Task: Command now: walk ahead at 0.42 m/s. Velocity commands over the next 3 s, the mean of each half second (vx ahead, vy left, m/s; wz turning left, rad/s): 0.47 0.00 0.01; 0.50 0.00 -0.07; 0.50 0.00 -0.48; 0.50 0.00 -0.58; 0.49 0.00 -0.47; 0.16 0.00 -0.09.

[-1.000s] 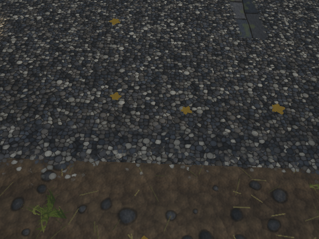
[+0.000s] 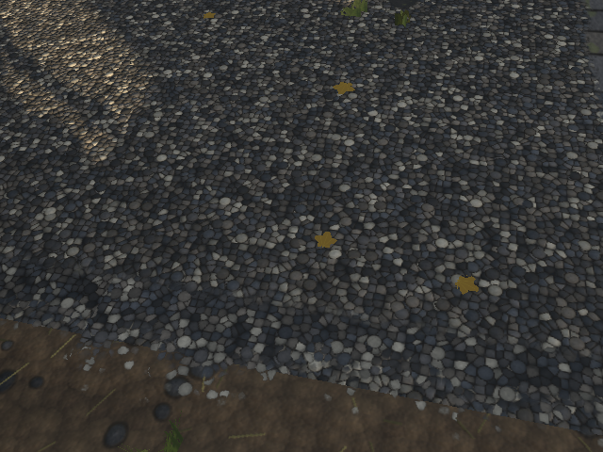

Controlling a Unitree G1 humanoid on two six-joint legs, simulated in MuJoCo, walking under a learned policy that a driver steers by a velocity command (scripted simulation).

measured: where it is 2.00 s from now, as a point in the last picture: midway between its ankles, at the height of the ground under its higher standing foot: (381, 259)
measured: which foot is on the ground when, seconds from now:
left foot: up 0.00-0.34, down 0.36-0.90, up 0.92-1.00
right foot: down 0.00-0.38, up 0.40-0.86, down 0.88-1.00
